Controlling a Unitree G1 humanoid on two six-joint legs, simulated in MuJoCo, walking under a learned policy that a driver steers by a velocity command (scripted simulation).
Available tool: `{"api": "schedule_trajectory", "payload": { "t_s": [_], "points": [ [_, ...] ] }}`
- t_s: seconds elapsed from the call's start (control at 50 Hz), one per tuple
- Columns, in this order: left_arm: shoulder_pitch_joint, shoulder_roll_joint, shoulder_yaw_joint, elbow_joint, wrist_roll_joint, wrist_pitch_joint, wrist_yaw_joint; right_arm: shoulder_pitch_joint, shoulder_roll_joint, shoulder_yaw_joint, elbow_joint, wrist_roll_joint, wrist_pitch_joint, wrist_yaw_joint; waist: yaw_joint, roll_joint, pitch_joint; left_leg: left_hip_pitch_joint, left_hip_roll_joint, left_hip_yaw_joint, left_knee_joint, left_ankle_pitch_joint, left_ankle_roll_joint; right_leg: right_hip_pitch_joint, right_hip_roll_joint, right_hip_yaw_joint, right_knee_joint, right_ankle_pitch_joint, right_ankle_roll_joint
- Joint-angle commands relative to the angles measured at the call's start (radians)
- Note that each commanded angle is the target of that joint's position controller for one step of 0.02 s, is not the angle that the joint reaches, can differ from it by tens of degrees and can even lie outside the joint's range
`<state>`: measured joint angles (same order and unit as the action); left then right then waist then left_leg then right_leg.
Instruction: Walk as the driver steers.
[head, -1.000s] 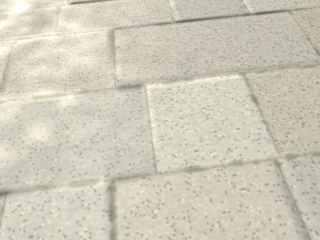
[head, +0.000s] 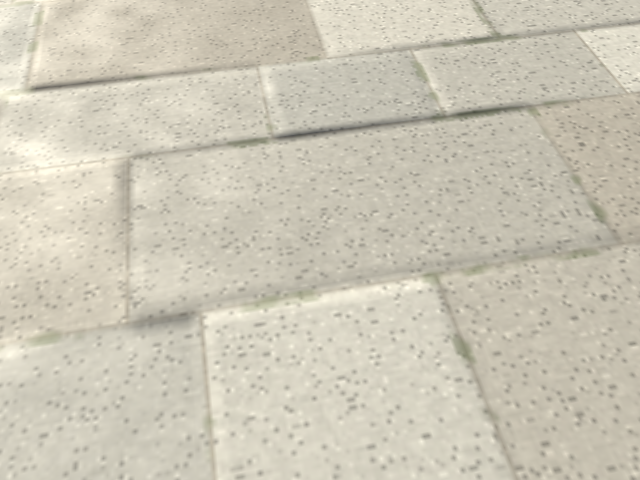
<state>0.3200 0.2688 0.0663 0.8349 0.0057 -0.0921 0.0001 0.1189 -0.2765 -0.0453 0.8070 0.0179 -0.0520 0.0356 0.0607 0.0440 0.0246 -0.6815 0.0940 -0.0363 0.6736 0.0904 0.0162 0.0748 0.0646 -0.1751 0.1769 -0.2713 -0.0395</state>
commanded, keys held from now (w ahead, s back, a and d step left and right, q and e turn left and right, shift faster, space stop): w+q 0.14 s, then q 0.38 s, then no key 0.48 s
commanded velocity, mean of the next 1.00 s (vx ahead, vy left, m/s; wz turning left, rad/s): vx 0.19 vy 0.00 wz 0.39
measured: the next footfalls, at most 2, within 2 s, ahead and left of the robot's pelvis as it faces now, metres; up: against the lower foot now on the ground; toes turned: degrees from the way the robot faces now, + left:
left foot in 0.12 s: +0.25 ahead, +0.12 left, +0.00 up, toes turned +7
right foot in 0.58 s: +0.47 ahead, -0.03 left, +0.00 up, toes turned +25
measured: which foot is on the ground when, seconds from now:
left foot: up 0.00-0.10, down 0.12-0.58, up 0.60-0.88, down 0.90-1.00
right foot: down 0.00-0.14, up 0.16-0.56, down 0.58-1.00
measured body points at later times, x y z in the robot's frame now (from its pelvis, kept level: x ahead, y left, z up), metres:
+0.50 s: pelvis +0.25 +0.04 +0.00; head +0.30 +0.07 +0.45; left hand +0.37 +0.35 -0.09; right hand +0.44 -0.22 -0.10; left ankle +0.22 +0.11 -0.74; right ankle +0.43 -0.07 -0.70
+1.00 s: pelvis +0.33 +0.05 +0.00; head +0.34 +0.07 +0.45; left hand +0.34 +0.34 -0.12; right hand +0.55 -0.14 -0.12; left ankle +0.26 +0.16 -0.74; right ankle +0.43 -0.04 -0.74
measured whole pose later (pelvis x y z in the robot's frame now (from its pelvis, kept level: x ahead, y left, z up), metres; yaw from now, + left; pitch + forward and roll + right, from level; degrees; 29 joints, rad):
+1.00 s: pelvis +0.33 +0.05 +0.00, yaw +24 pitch -1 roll +0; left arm 0.17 0.24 0.02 0.78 0.02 -0.01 0.00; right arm 0.22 -0.25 -0.04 0.75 -0.03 0.04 -0.01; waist 0.02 -0.02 0.03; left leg -0.22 0.00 -0.06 0.54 -0.31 -0.01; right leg -0.31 0.00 0.02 0.50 -0.18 0.02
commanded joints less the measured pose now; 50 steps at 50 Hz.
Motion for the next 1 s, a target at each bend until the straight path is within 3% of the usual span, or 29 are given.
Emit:
{"api": "schedule_trajectory", "payload": {
  "t_s": [0.02, 0.08, 0.1, 0.12, 0.14, 0.16, 0.18, 0.2, 0.22, 0.24, 0.32, 0.4, 0.5, 0.56, 0.58, 0.6, 0.62, 0.64, 0.68, 0.72, 0.78, 0.82, 0.86, 0.9, 0.92, 0.94, 0.96, 0.98, 1.0],
  "points": [
    [0.010, 0.167, 0.043, -0.031, -0.014, 0.011, 0.011, -0.133, -0.049, -0.002, -0.119, 0.000, -0.014, 0.022, 0.013, -0.061, 0.081, -0.044, -0.008, 0.036, -0.060, -0.058, 0.029, 0.015, -0.332, 0.044, -0.013, 0.462, -0.116],
    [-0.009, 0.206, 0.052, -0.037, -0.016, 0.040, 0.026, -0.085, -0.091, -0.023, -0.145, 0.003, -0.008, 0.036, -0.040, -0.118, 0.003, 0.085, -0.090, 0.126, -0.061, -0.225, 0.081, 0.083, -0.339, 0.003, 0.176, 0.919, -0.081],
    [-0.017, 0.215, 0.053, -0.041, -0.015, 0.051, 0.032, 0.011, -0.125, -0.043, -0.130, 0.005, -0.004, 0.034, -0.095, -0.132, -0.059, 0.213, -0.132, 0.149, -0.061, -0.263, 0.106, 0.068, -0.327, -0.012, 0.322, 1.045, -0.065],
    [-0.031, 0.211, 0.049, -0.050, -0.017, 0.057, 0.039, 0.170, -0.179, -0.074, -0.095, 0.007, -0.002, 0.023, -0.183, -0.112, -0.143, 0.455, -0.166, 0.136, -0.124, -0.212, 0.146, -0.035, -0.289, -0.036, 0.539, 1.007, -0.031],
    [-0.002, 0.166, 0.028, -0.073, 0.006, 0.045, 0.041, 0.314, -0.275, -0.105, -0.073, 0.008, 0.010, -0.001, -0.221, 0.034, -0.253, 0.772, 0.005, -0.138, -0.130, -0.180, 0.217, -0.299, -0.233, -0.040, 0.863, 0.614, 0.013],
    [0.065, 0.046, -0.010, -0.117, 0.013, 0.012, 0.021, 0.246, -0.326, -0.108, -0.109, 0.008, 0.005, -0.003, -0.108, 0.244, -0.361, 1.067, 0.243, -0.727, -0.275, -0.248, 0.434, -0.718, 0.017, 0.102, 1.229, -0.287, 0.087],
    [-0.032, 0.146, 0.008, -0.125, -0.017, -0.027, 0.003, 0.250, -0.246, -0.083, -0.126, -0.005, 0.000, -0.001, -0.179, 0.099, -0.403, 1.080, 0.245, -0.732, -0.338, -0.146, 0.404, -0.803, -0.030, 0.295, 1.279, -0.304, 0.062],
    [-0.108, 0.164, 0.010, -0.155, -0.044, -0.042, -0.002, 0.206, -0.202, -0.072, -0.135, -0.015, -0.007, -0.003, -0.170, 0.043, -0.281, 0.970, 0.214, -0.550, -0.318, 0.036, 0.362, -0.822, -0.072, 0.288, 1.243, -0.246, 0.046],
    [-0.121, 0.149, 0.009, -0.154, -0.030, -0.044, 0.006, 0.150, -0.183, -0.068, -0.140, -0.010, -0.012, -0.002, -0.120, -0.068, -0.170, 0.807, 0.162, -0.414, -0.307, 0.217, 0.325, -0.799, -0.113, 0.272, 1.152, -0.195, 0.050],
    [-0.122, 0.164, 0.019, -0.148, -0.004, -0.034, 0.017, 0.102, -0.150, -0.061, -0.150, -0.003, -0.010, -0.009, -0.090, -0.080, -0.130, 0.696, 0.132, -0.331, -0.314, 0.284, 0.300, -0.753, -0.145, 0.262, 1.072, -0.166, 0.059],
    [-0.079, 0.117, 0.012, -0.155, 0.008, 0.018, 0.026, 0.062, -0.177, -0.068, -0.169, -0.018, 0.001, -0.028, -0.027, -0.025, -0.099, 0.467, 0.062, -0.222, -0.353, 0.468, 0.289, -0.628, -0.129, 0.232, 0.891, -0.086, 0.113],
    [-0.162, 0.095, -0.001, -0.176, 0.009, 0.031, 0.027, 0.069, -0.192, -0.075, -0.162, 0.003, 0.038, -0.057, -0.055, 0.031, -0.146, 0.424, -0.012, -0.166, -0.305, 0.390, 0.213, -0.554, -0.069, 0.217, 0.635, 0.138, 0.139],
    [-0.264, 0.122, 0.006, -0.208, -0.002, 0.030, 0.009, 0.093, -0.179, -0.072, -0.164, 0.001, 0.073, -0.070, -0.091, 0.070, -0.140, 0.484, 0.002, -0.303, -0.223, 0.153, 0.170, -0.529, -0.028, 0.261, 0.438, 0.155, 0.125],
    [-0.192, 0.141, 0.020, -0.191, 0.004, 0.011, 0.003, 0.044, -0.152, -0.060, -0.183, 0.000, 0.073, -0.073, -0.036, 0.096, -0.132, 0.509, -0.020, -0.360, -0.122, 0.030, 0.123, -0.410, -0.047, 0.256, 0.244, 0.274, 0.071],
    [-0.169, 0.178, 0.027, -0.195, 0.021, 0.004, 0.009, 0.071, -0.107, -0.046, -0.191, -0.013, 0.066, -0.072, -0.042, 0.037, -0.174, 0.461, -0.074, -0.318, -0.015, -0.091, 0.081, -0.275, -0.163, 0.336, 0.223, 0.483, 0.020],
    [-0.180, 0.230, 0.032, -0.214, 0.044, 0.010, 0.018, 0.190, -0.060, -0.032, -0.186, -0.031, 0.057, -0.070, -0.113, -0.185, -0.228, 0.295, -0.198, -0.209, 0.176, -0.576, 0.021, -0.077, -0.368, 0.546, 0.265, 0.886, -0.115],
    [-0.125, 0.190, 0.028, -0.182, 0.045, 0.026, 0.016, 0.238, -0.103, -0.034, -0.182, -0.018, 0.058, -0.069, -0.108, -0.339, -0.271, 0.167, -0.219, -0.141, 0.346, -0.832, -0.034, -0.031, -0.509, 0.791, 0.216, 0.817, -0.271],
    [-0.139, 0.151, 0.018, -0.198, 0.020, 0.030, 0.011, 0.226, -0.183, -0.056, -0.158, -0.013, 0.067, -0.071, -0.082, -0.221, -0.236, 0.140, -0.181, -0.163, 0.477, -0.790, -0.065, -0.061, -0.465, 0.773, 0.205, 0.657, -0.272],
    [-0.182, 0.121, 0.005, -0.201, 0.010, 0.044, 0.006, 0.144, -0.184, -0.065, -0.147, -0.007, 0.099, -0.080, -0.068, -0.125, -0.156, 0.119, -0.158, -0.139, 0.543, -0.686, -0.097, -0.156, -0.357, 0.580, 0.204, 0.478, -0.196],
    [-0.232, 0.121, 0.000, -0.193, 0.011, 0.058, 0.006, 0.129, -0.135, -0.052, -0.152, -0.007, 0.112, -0.079, -0.090, -0.151, -0.105, 0.200, -0.131, -0.104, 0.440, -0.615, -0.108, -0.278, -0.286, 0.469, 0.162, 0.378, -0.165],
    [-0.240, 0.112, 0.001, -0.178, 0.011, 0.072, 0.008, 0.121, -0.066, -0.026, -0.146, -0.012, 0.102, -0.072, -0.078, -0.218, -0.123, 0.332, -0.111, -0.018, 0.175, -0.583, -0.111, -0.297, -0.231, 0.374, 0.157, 0.372, -0.156],
    [-0.206, 0.131, 0.007, -0.162, 0.005, 0.078, 0.010, 0.100, -0.075, -0.025, -0.144, -0.012, 0.097, -0.067, -0.051, -0.235, -0.144, 0.382, -0.101, -0.008, 0.041, -0.513, -0.100, -0.262, -0.253, 0.397, 0.168, 0.343, -0.174],
    [-0.213, 0.134, 0.004, -0.154, -0.004, 0.084, 0.010, 0.128, -0.082, -0.028, -0.122, -0.012, 0.094, -0.060, -0.072, -0.221, -0.141, 0.469, -0.107, 0.013, -0.140, -0.367, -0.072, -0.286, -0.252, 0.398, 0.185, 0.251, -0.160],
    [-0.164, 0.112, -0.007, -0.130, -0.008, 0.078, 0.006, 0.121, -0.106, -0.030, -0.123, -0.031, 0.092, -0.056, -0.073, -0.172, -0.117, 0.585, -0.076, -0.028, -0.272, -0.234, -0.017, -0.383, -0.220, 0.377, 0.193, 0.101, -0.076],
    [-0.154, 0.091, -0.016, -0.130, 0.010, 0.069, 0.000, 0.116, -0.160, -0.036, -0.140, -0.044, 0.092, -0.061, -0.052, -0.064, -0.116, 0.618, 0.039, -0.150, -0.287, -0.158, 0.030, -0.443, -0.170, 0.316, 0.271, 0.017, -0.015],
    [-0.142, 0.040, -0.024, -0.134, 0.017, 0.064, -0.001, 0.081, -0.153, -0.034, -0.113, -0.046, 0.088, -0.055, 0.000, 0.134, -0.094, 0.442, 0.065, -0.179, -0.304, -0.337, 0.085, -0.351, -0.083, 0.204, 0.278, -0.039, 0.041],
    [-0.188, 0.069, -0.021, -0.127, 0.029, 0.064, 0.001, 0.032, -0.081, -0.016, -0.136, -0.047, 0.077, -0.047, -0.025, 0.100, -0.050, 0.371, 0.035, -0.168, -0.334, -0.465, 0.079, -0.293, -0.086, 0.209, 0.290, 0.025, 0.071],
    [-0.202, 0.077, -0.017, -0.120, 0.026, 0.063, 0.001, 0.040, -0.062, -0.009, -0.125, -0.054, 0.067, -0.045, -0.033, 0.082, -0.032, 0.352, 0.012, -0.149, -0.337, -0.510, 0.053, -0.277, -0.086, 0.211, 0.287, 0.064, 0.072],
    [-0.196, 0.080, -0.014, -0.107, 0.020, 0.066, 0.007, 0.053, -0.082, -0.013, -0.118, -0.051, 0.058, -0.047, -0.035, 0.064, -0.019, 0.345, -0.008, -0.130, -0.331, -0.490, 0.033, -0.265, -0.090, 0.216, 0.294, 0.085, 0.064]
  ]
}}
